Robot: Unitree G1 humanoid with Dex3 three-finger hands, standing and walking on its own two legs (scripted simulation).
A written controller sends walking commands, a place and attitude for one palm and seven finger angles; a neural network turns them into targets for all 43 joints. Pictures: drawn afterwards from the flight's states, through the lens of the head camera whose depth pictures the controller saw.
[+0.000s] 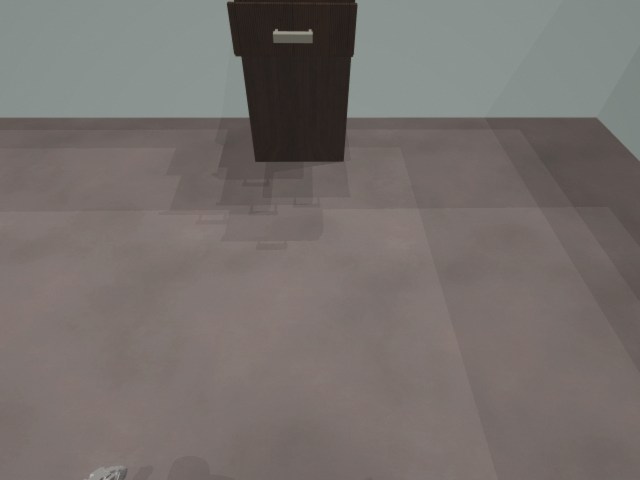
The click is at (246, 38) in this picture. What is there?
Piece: drawer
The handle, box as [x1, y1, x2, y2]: [273, 29, 312, 42]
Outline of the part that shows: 273,31 273,42 312,42 311,29 309,29 308,31 278,31 277,29 275,29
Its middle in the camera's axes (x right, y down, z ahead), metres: -0.10 -0.68 +1.29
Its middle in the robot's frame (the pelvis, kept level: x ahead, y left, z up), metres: +1.42 +0.17 -0.01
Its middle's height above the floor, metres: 0.76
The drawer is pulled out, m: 0.30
